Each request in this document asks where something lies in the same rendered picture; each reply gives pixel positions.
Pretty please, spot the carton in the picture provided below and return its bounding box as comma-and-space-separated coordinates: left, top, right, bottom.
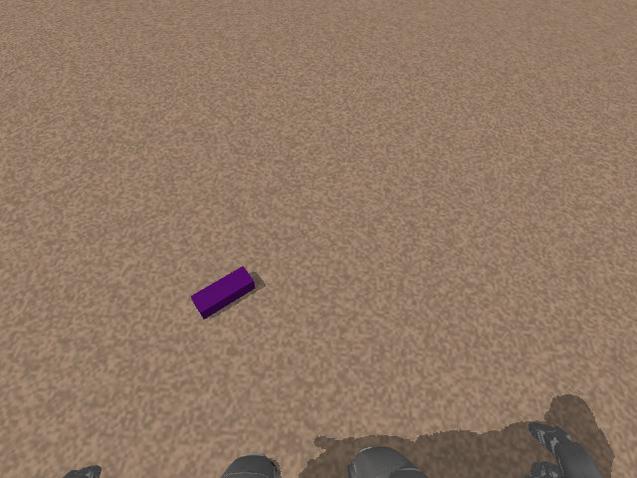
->
190, 266, 255, 320

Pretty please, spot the right robot hand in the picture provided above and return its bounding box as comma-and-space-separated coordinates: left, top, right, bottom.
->
525, 422, 603, 478

